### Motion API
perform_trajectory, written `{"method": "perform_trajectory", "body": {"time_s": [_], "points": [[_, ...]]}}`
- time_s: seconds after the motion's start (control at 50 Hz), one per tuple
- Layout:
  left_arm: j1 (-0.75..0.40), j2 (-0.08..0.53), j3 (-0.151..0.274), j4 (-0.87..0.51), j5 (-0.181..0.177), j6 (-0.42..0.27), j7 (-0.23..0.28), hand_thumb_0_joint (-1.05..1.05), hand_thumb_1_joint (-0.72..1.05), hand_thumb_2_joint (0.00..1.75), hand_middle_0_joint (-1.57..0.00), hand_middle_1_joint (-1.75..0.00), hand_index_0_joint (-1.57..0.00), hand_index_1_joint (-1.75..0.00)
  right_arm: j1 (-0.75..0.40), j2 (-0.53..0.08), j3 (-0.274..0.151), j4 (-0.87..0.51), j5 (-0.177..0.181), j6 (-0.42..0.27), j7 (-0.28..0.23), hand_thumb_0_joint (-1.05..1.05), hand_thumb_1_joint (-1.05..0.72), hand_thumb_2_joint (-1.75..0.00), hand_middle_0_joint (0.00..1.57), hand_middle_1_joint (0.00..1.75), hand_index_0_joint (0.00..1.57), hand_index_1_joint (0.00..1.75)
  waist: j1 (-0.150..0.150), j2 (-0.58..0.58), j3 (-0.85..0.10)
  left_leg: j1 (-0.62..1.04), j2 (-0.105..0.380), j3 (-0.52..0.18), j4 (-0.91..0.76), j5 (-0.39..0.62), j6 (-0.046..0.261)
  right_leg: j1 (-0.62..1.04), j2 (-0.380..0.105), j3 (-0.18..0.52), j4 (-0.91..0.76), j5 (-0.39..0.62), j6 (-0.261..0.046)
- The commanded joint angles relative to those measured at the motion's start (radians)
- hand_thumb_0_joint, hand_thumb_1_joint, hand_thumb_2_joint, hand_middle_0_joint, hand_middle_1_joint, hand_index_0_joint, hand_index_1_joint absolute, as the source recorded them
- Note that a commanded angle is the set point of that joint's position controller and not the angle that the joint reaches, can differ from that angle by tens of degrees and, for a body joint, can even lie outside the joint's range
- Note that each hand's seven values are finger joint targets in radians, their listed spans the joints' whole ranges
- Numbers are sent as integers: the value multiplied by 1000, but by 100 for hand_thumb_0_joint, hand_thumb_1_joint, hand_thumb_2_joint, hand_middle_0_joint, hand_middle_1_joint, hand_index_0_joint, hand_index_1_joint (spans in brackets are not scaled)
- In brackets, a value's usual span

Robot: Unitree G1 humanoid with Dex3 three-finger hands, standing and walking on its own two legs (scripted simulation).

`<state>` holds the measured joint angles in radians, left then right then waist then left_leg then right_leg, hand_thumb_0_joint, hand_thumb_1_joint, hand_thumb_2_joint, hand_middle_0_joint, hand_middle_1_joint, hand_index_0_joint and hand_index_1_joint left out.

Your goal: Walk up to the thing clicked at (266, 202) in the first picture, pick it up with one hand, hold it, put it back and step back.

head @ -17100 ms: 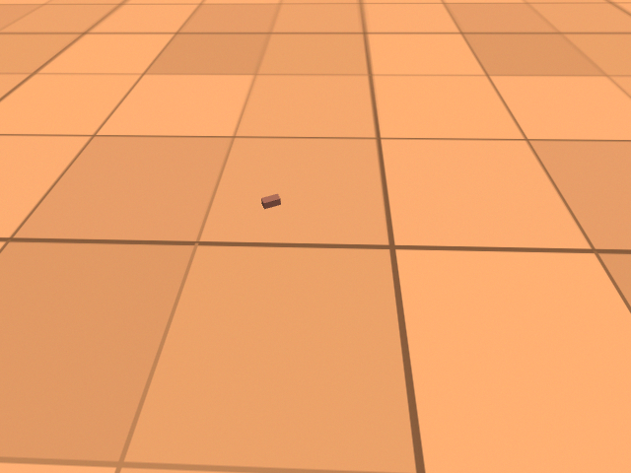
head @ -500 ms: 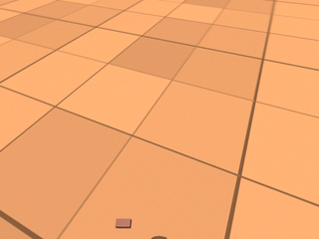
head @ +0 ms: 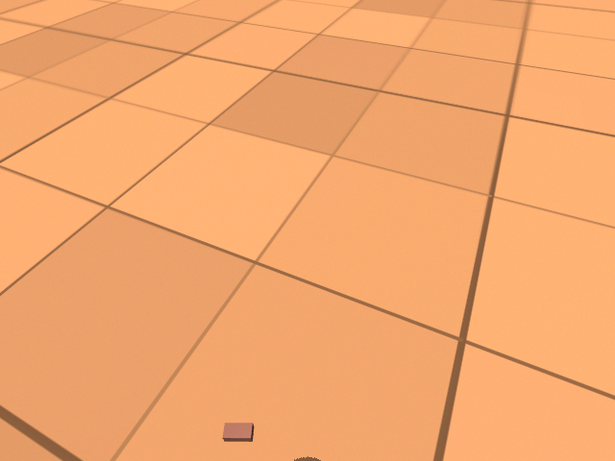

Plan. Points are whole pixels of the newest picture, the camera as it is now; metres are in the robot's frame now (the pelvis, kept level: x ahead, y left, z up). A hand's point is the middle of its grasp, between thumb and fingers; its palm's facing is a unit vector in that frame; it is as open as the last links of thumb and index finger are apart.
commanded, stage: rise first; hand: left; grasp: from above
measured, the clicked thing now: (238, 432) +0.38 +0.26 -0.76
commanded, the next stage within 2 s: none
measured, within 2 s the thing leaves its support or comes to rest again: neither
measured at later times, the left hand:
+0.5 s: hand out of the picture +0.14 +0.26 -0.19, palm faces -0.09 -0.92 -0.39, open 11.6 cm
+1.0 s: hand out of the picture +0.12 +0.27 -0.27, palm faces -0.24 -0.82 -0.51, open 13.6 cm
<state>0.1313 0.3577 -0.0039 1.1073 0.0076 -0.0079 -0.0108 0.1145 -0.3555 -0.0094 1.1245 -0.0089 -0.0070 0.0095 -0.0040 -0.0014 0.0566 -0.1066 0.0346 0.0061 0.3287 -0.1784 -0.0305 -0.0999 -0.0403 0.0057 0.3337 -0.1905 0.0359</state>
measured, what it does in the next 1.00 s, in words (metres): lowers itself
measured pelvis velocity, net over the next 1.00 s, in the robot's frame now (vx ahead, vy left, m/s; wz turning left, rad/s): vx -0.02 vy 0.01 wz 0.01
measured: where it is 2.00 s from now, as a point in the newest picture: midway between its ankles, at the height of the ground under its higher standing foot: outside the picture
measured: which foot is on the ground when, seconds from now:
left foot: down 0.00-1.00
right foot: down 0.00-1.00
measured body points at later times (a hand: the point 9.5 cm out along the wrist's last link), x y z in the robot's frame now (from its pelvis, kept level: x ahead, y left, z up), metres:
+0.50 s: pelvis -0.01 +0.00 -0.04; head +0.05 +0.01 +0.41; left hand +0.15 +0.31 -0.16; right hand +0.09 -0.26 -0.15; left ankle +0.00 +0.14 -0.75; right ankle +0.00 -0.14 -0.75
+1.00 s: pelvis -0.02 +0.01 -0.13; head +0.10 +0.03 +0.30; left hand +0.13 +0.32 -0.24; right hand +0.17 -0.24 -0.22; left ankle +0.00 +0.14 -0.75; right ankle +0.00 -0.14 -0.75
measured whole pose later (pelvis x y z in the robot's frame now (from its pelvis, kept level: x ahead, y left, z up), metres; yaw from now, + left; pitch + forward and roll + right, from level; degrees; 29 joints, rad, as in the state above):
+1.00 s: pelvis -0.02 +0.01 -0.13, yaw +0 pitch +22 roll -2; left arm 0.23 0.34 0.14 0.47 0.34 0.12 0.00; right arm 0.15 -0.24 -0.04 0.56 0.00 -0.16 0.00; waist -0.02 0.00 -0.14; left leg -1.14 0.03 -0.05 1.33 -0.58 -0.02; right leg -1.10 -0.03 0.00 1.29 -0.58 0.05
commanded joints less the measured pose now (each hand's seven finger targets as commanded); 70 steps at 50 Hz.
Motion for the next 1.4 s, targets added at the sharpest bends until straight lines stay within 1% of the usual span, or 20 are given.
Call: {"method": "perform_trajectory", "body": {"time_s": [0.0, 0.08, 0.1, 0.12, 0.14, 0.16, 0.2, 0.28, 0.36, 0.46, 0.56, 0.7, 0.88, 0.94, 0.96, 1.04, 1.08, 1.16, 1.26, 1.38], "points": [[-32, 218, 45, -55, 3, -20, 20, 0, 90, 90, -20, -30, -20, -30, -37, -213, -36, -59, 0, -17, -14, 0, -90, -90, 20, 30, 20, 30, 2, 1, -69, 18, 98, -72, -47, 127, 42, -13, -92, 61, -53, 136, -48], [-32, 216, 45, -53, 3, -18, 18, 0, 84, 91, -19, -38, -19, -38, -35, -210, -36, -58, 0, -17, -13, 0, -93, -91, 20, 30, 20, 30, 3, -1, -48, 1, 96, -76, -61, 89, 40, -25, -89, 61, -57, 89, -50], [-383, 36, 43, -404, -50, -116, 33, 0, 76, 93, -27, -45, -23, -46, -30, -45, 14, -352, 69, -72, -35, 0, -98, -92, 20, 30, 20, 30, -109, 22, 13, -126, -39, 54, 18, -55, 37, -238, 37, -19, 2, 6, -36], [-525, 105, 73, -399, -48, -116, 42, 0, 68, 92, -27, -49, -23, -54, 11, -84, -1, -309, 70, -74, -46, 0, -93, -91, 20, 30, 20, 30, -79, 13, -34, -107, -40, 47, 29, -81, 36, -191, 36, -30, 10, -33, -38], [-297, 169, 123, -136, -25, -64, 49, 0, 60, 93, -24, -55, -20, -60, 53, -98, -5, -278, 67, -63, -51, 0, -92, -91, 20, 30, 20, 30, -65, -45, -18, -141, -45, 45, 46, -92, 41, -193, 40, -42, 12, -65, -41], [-224, 164, 132, -74, -17, -44, 34, 0, 52, 91, -24, -61, -21, -64, 59, -100, -18, -306, 66, -50, -50, 0, -91, -90, 20, 30, 20, 30, -32, -49, -17, -179, -42, 51, 81, -68, 41, -209, 44, -48, 43, -60, -42], [-334, 262, 177, -139, 25, -56, 19, 0, 36, 88, -22, -73, -21, -74, 91, -105, -51, -334, 52, -64, -63, 0, -88, -89, 20, 30, 20, 30, -23, -33, -160, -180, -43, 42, 140, -3, 41, -197, 38, -39, 107, 19, -39], [-92, 224, 225, -87, 120, -21, -23, 0, 7, 84, -22, -87, -23, -86, 124, -81, -84, -408, 23, -75, -45, 0, -90, -90, 20, 30, 20, 30, 37, 23, -330, -251, -61, 39, 260, 98, 30, -189, 32, -32, 237, 105, -47], [-152, 162, 185, -163, 160, 41, -11, 0, -25, 85, -21, -92, -21, -92, 91, -68, -83, -484, 25, -80, -37, 0, -88, -89, 20, 30, 20, 30, 13, 44, -258, -332, -49, 26, 305, 40, 19, -319, 45, -43, 287, 25, -49], [-104, 147, 205, -258, 191, 78, 8, 0, -47, 90, -19, -96, -18, -97, 88, -57, -94, -561, 26, -103, -21, 0, -89, -90, 20, 30, 20, 30, 7, -8, -269, -464, -41, 20, 419, -66, 28, -448, 50, -47, 386, -88, -46], [-87, 174, 237, -449, 234, 47, 20, 0, -49, 91, -18, -96, -16, -98, 102, -45, -103, -597, 16, -136, -22, 0, -88, -90, 20, 30, 20, 30, 2, 40, -355, -534, -28, 9, 545, -61, 27, -564, 49, -43, 532, -85, -47], [40, 149, 224, -642, 285, 83, 30, 0, -55, 95, -17, -98, -15, -100, 96, -42, -101, -636, 12, -155, -32, 0, -92, -91, 20, 30, 20, 30, -13, 90, -420, -576, -4, -31, 624, -29, 19, -676, 44, -47, 646, -80, -51], [151, 145, 223, -763, 327, 118, 28, 0, -47, 86, -25, -89, -24, -91, 59, -32, -94, -685, 10, -184, -24, 0, -95, -91, 20, 30, 20, 30, -9, 75, -466, -752, -17, -24, 789, -98, 32, -821, 42, -45, 784, -128, -53], [76, 175, 226, -770, 351, 107, 31, 0, -45, 83, -27, -88, -26, -90, 41, -35, -91, -679, 12, -194, -20, 0, -95, -91, 20, 30, 20, 30, -27, 65, -465, -834, -18, -28, 857, -132, 35, -898, 42, -41, 843, -148, -52], [25, 180, 218, -738, 377, 95, 32, 0, -43, 82, -27, -88, -26, -89, 34, -38, -91, -678, 14, -199, -19, 0, -95, -91, 20, 30, 20, 30, -42, 56, -451, -882, -21, -30, 887, -166, 38, -947, 41, -40, 869, -173, -51], [-71, 241, 243, -645, 464, 9, 40, 0, -39, 79, -29, -86, -29, -86, 17, -57, -101, -659, 6, -214, -9, 0, -94, -91, 20, 30, 20, 30, -32, 76, -488, -1021, -25, -40, 1007, -237, 34, -1107, 36, -35, 1012, -239, -51], [-100, 221, 200, -622, 514, -49, 42, 0, -36, 79, -29, -86, -29, -86, 19, -61, -105, -647, 7, -217, -1, 0, -93, -91, 20, 30, 20, 30, -33, 74, -551, -1065, -29, -39, 1075, -217, 34, -1169, 38, -35, 1082, -223, -53], [-178, 313, 242, -600, 602, -147, 83, 0, -34, 79, -32, -84, -32, -85, 16, -86, -113, -619, 3, -216, 15, 0, -94, -91, 20, 30, 20, 30, -15, 111, -687, -1137, -34, -36, 1225, -140, 34, -1286, 40, -33, 1228, -169, -54], [-298, 377, 270, -536, 701, -176, 158, 0, -36, 80, -31, -85, -31, -85, 25, -104, -127, -578, 1, -190, 27, 0, -95, -91, 20, 30, 20, 30, 0, 104, -777, -1222, -31, -29, 1344, -125, 33, -1378, 44, -43, 1330, -158, -54], [-533, 480, 283, -444, 794, -197, 178, 0, -29, 76, -38, -78, -37, -79, 50, -114, -137, -535, -13, -163, 35, 0, -95, -92, 20, 30, 20, 30, -4, 62, -841, -1395, -35, -14, 1477, -280, 46, -1449, 48, -53, 1405, -274, -49]]}}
